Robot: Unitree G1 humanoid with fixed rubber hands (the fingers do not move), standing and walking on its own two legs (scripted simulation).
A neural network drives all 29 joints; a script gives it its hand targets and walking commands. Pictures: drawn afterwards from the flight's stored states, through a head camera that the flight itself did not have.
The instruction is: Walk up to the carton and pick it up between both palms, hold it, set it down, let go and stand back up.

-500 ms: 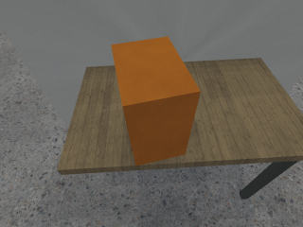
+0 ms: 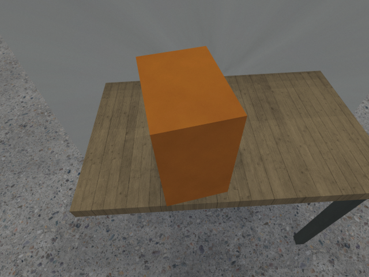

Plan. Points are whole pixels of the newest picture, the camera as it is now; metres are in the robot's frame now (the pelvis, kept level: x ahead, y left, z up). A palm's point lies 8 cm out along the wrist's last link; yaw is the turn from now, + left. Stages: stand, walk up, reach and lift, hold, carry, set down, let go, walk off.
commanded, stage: stand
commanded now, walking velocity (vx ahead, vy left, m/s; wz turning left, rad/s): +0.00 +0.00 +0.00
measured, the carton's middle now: (185, 129) +0.45 +0.02 +0.04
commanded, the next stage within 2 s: none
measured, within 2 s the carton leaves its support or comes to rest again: neither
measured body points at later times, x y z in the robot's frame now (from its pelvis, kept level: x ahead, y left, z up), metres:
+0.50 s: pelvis +0.01 +0.00 +0.00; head +0.03 +0.00 +0.45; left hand +0.00 +0.21 -0.17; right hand -0.01 -0.21 -0.16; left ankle +0.01 +0.13 -0.74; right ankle +0.00 -0.15 -0.74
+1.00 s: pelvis +0.03 +0.01 +0.00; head +0.05 +0.01 +0.45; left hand +0.01 +0.21 -0.17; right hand +0.00 -0.20 -0.16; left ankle +0.01 +0.13 -0.74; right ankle +0.00 -0.15 -0.74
